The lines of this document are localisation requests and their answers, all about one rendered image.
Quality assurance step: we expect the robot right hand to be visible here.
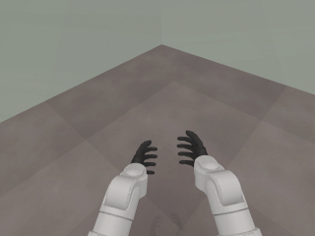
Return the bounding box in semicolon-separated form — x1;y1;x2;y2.
177;130;208;167

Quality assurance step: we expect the robot left hand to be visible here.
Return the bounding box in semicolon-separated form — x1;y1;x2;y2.
131;140;158;175

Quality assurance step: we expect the robot left forearm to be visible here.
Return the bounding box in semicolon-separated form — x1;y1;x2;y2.
88;162;148;236

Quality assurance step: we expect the robot right forearm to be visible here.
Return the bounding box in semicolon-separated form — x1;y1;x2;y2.
194;155;263;236

